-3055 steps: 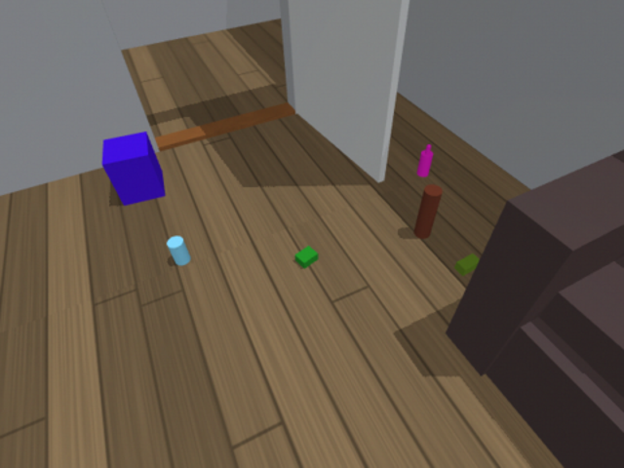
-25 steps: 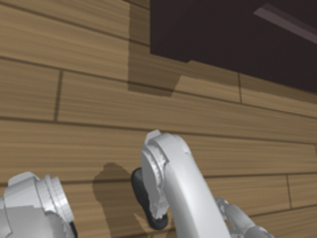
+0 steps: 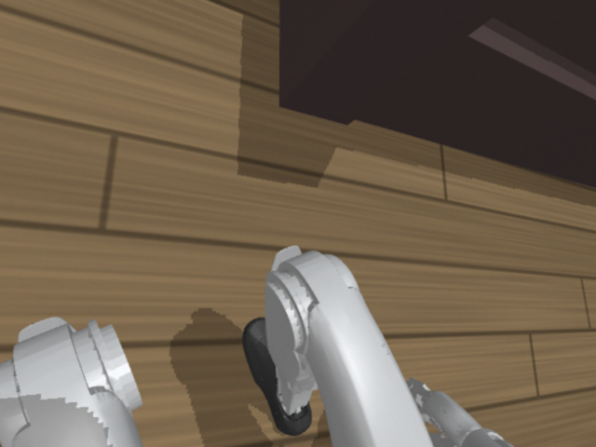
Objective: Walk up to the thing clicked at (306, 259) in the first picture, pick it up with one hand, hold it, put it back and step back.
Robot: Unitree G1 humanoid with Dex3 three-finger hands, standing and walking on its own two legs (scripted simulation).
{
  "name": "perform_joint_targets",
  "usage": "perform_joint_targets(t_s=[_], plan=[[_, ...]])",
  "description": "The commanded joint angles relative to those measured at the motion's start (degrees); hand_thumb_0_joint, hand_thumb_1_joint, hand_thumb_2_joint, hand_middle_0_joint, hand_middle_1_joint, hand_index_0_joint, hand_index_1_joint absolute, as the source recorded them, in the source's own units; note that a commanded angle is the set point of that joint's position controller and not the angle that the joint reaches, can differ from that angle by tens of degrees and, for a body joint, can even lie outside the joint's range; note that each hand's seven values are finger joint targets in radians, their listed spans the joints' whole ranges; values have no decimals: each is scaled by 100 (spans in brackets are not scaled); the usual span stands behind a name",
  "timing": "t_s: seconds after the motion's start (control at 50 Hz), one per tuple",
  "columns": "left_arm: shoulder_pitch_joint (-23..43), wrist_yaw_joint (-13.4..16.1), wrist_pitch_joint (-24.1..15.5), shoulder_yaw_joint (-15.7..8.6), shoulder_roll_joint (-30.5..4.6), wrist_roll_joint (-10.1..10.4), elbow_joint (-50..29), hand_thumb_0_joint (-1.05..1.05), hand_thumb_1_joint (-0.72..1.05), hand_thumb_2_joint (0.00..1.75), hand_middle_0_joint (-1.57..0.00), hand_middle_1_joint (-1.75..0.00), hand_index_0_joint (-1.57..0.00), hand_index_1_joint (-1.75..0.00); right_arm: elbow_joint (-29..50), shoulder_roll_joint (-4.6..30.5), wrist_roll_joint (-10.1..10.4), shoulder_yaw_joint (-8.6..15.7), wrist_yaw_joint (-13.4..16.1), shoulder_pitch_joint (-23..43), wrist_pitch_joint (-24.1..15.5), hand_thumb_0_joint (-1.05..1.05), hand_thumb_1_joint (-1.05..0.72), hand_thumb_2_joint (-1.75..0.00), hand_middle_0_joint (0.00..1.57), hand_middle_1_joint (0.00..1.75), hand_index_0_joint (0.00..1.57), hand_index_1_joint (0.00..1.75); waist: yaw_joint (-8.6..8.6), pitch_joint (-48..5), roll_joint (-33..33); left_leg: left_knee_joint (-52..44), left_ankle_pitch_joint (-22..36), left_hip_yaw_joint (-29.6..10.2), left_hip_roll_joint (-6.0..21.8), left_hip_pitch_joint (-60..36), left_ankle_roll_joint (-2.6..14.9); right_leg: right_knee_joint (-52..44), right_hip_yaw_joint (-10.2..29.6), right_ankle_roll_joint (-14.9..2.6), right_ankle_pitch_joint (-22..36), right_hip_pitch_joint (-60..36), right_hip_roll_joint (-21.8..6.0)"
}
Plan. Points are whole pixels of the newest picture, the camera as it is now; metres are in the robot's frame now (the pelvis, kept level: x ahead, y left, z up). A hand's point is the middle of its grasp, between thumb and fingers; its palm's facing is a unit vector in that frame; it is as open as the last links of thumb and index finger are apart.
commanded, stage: close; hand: left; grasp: from above
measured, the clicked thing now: out of the picture +0.46 +0.35 -0.28
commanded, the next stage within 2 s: none
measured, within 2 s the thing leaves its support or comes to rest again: neither
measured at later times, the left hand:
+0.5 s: hand out of the picture +0.43 +0.35 -0.24, palm faces -0.50 -0.07 -0.86, open 13.8 cm
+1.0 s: hand out of the picture +0.43 +0.36 -0.24, palm faces -0.51 -0.07 -0.85, open 13.4 cm
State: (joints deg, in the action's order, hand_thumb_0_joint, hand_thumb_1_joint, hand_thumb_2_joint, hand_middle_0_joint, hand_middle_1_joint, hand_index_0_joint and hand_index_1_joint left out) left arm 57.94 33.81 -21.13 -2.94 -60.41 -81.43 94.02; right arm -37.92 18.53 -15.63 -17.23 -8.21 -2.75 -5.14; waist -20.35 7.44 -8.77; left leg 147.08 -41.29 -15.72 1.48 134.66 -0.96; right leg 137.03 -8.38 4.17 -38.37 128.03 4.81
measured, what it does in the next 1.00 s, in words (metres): stands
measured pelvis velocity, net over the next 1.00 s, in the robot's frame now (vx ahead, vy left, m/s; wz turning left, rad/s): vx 0.00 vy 0.00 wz -0.01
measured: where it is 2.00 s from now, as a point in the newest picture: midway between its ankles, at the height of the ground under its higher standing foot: (212, 436)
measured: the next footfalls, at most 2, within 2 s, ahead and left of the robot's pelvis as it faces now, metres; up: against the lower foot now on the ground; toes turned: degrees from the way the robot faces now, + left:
none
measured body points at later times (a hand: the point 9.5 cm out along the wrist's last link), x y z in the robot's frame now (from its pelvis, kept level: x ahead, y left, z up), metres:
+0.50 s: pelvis +0.00 +0.00 +0.00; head +0.27 +0.15 +0.33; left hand +0.45 +0.35 -0.19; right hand +0.08 -0.26 -0.06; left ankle +0.06 +0.13 -0.27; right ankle +0.11 -0.12 -0.26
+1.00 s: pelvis +0.00 +0.00 +0.00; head +0.27 +0.14 +0.33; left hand +0.45 +0.36 -0.19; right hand +0.08 -0.25 -0.06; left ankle +0.06 +0.13 -0.27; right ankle +0.11 -0.12 -0.26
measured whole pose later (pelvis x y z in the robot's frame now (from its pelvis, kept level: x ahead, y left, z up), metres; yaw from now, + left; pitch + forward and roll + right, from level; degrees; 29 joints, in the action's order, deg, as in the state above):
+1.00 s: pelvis +0.00 +0.00 +0.00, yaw +0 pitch +26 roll -15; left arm 57.7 28.0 -21.2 -4.3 -64.2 -78.3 93.4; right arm -34.2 19.6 -14.8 -19.7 -8.2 -3.4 -6.2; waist -21.0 10.6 -9.0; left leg 147.2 -40.5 -16.1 1.1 134.9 -0.4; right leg 136.5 -8.8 4.4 -37.9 127.4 4.6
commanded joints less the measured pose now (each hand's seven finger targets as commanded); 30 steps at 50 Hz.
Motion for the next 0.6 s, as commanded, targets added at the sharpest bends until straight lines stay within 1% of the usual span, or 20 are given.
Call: perform_joint_targets(t_s=[0.0,0.02,0.08,0.1,0.12,0.14,0.18,0.2,0.24,0.28,0.3,0.32,0.34,0.36,0.4,0.42,0.44,0.5,0.52,0.58], plan=[[1518,131,251,-73,-1432,210,-452,0,-48,99,-7,-98,-7,-98,50,1869,123,513,87,-988,-118,0,-90,-90,20,30,20,30,-269,-3371,3080,-1531,1216,632,125,-2837,148,-1057,-696,-517,1362,-1607,150],[1477,80,280,-114,-1520,259,-422,0,-47,99,-7,-99,-7,-98,133,1877,146,522,96,-858,-154,0,-90,-90,20,30,20,30,-195,-3420,3052,-1532,1115,644,131,-2741,158,-1083,-644,-530,1284,-1655,160],[1484,-60,305,-251,-1683,353,-524,0,-48,99,-7,-99,-7,-98,181,1902,181,530,104,-923,-173,0,-90,-90,20,30,20,30,-178,-3424,3038,-1536,1081,652,129,-2670,155,-1110,-632,-529,1241,-1757,142],[1455,-143,304,-166,-1533,391,-565,0,-48,98,-7,-98,-7,-98,219,1889,195,534,90,-932,-196,0,-90,-90,20,30,20,30,-197,-3419,3089,-1534,1199,655,118,-2790,142,-1094,-639,-531,1326,-1752,130],[1335,-194,306,-293,-1688,377,-477,0,-47,98,-7,-99,-7,-98,180,1911,185,530,97,-1012,-178,0,-90,-90,20,30,20,30,-217,-3486,3090,-1524,1308,633,136,-2870,138,-1086,-650,-525,1398,-1829,137],[1399,-273,264,-241,-1617,393,-640,0,-48,99,-7,-98,-7,-98,257,1970,171,527,99,-1037,-164,0,-90,-90,20,30,20,30,-282,-3506,3115,-1515,1472,615,122,-2928,117,-1076,-699,-531,1498,-1836,124],[1225,-356,199,-373,-1736,455,-581,0,-46,97,-7,-99,-8,-98,255,1921,170,471,109,-1067,-128,0,-90,-90,20,30,20,30,-257,-3517,3051,-1448,1624,601,128,-2926,115,-1100,-710,-531,1602,-1966,124],[1243,-397,133,-337,-1663,475,-638,0,-46,97,-7,-99,-8,-98,292,1996,163,512,117,-1066,-105,0,-90,-90,20,30,20,30,-271,-3471,3048,-1480,1618,593,112,-2928,102,-1115,-730,-543,1571,-1935,113],[1174,-493,29,-295,-1672,428,-723,0,-45,96,-7,-100,-8,-99,322,1870,130,420,99,-1092,-66,0,-90,-90,20,30,20,30,-280,-3423,3083,-1423,1575,605,135,-2943,119,-1137,-698,-532,1541,-2001,131],[1183,-516,-104,-348,-1755,464,-836,0,-45,97,-7,-100,-8,-99,355,1898,132,371,106,-1083,-39,0,-90,-90,20,30,20,30,-273,-3412,3042,-1389,1619,576,134,-2937,111,-1141,-736,-545,1541,-2036,130],[1209,-484,-186,-408,-1841,480,-986,0,-45,97,-7,-98,-8,-98,352,1980,113,409,135,-1057,-4,0,-90,-90,20,30,20,30,-239,-3533,3069,-1395,1634,561,136,-3040,112,-1172,-745,-544,1530,-2052,137],[1202,-463,-251,-420,-1920,403,-1019,0,-46,98,-7,-99,-8,-98,375,1941,106,365,132,-1076,19,0,-90,-90,20,30,20,30,-220,-3607,3184,-1431,1748,543,157,-3175,96,-1134,-754,-546,1581,-2112,142],[1167,-462,-297,-319,-1797,378,-1034,0,-45,97,-7,-99,-8,-98,385,1978,89,427,125,-1068,21,0,-90,-90,20,30,20,30,-215,-3592,3239,-1416,1735,557,159,-3265,100,-1109,-731,-540,1563,-2021,140],[1094,-406,-348,-403,-1824,381,-931,0,-44,97,-7,-99,-8,-98,351,1921,71,365,122,-1042,49,0,-89,-90,20,30,20,30,-217,-3534,3209,-1449,1691,521,168,-3200,81,-1102,-790,-544,1503,-2005,154],[1098,-311,-405,-321,-1738,330,-1002,0,-45,97,-7,-98,-7,-97,350,1878,40,356,100,-999,40,0,-89,-90,20,30,20,30,-217,-3503,3238,-1441,1611,541,177,-3206,101,-1085,-761,-524,1490,-1991,163],[1229,-235,-423,-366,-1818,275,-1158,0,-46,99,-7,-97,-7,-97,321,1938,17,379,104,-1042,52,0,-89,-90,20,30,20,30,-247,-3568,3249,-1441,1641,542,183,-3264,110,-1099,-777,-507,1541,-2011,169],[1269,-162,-436,-352,-1832,268,-1175,0,-44,97,-7,-98,-7,-97,300,1950,19,397,121,-919,53,0,-89,-90,20,30,20,30,-186,-3544,3222,-1454,1534,539,179,-3130,105,-1115,-769,-527,1452,-1968,177],[1298,26,-354,-246,-1667,236,-1092,0,-45,99,-8,-96,-8,-96,101,1898,-23,399,94,-1003,35,0,-89,-90,20,30,20,30,-208,-3536,3312,-1509,1559,547,193,-3193,92,-1108,-767,-512,1479,-1889,184],[1191,90,-297,-255,-1646,183,-843,0,-45,100,-8,-97,-7,-97,110,1880,-23,385,93,-974,30,0,-89,-90,20,30,20,30,-198,-3461,3229,-1537,1453,536,193,-3129,103,-1075,-779,-523,1414,-1795,204],[1277,195,-116,-44,-1436,188,-696,0,-43,99,-8,-96,-8,-96,4,1875,-44,421,75,-930,-16,0,-89,-90,20,30,20,30,-245,-3296,3059,-1511,1303,552,174,-2876,117,-1120,-774,-517,1340,-1666,206]])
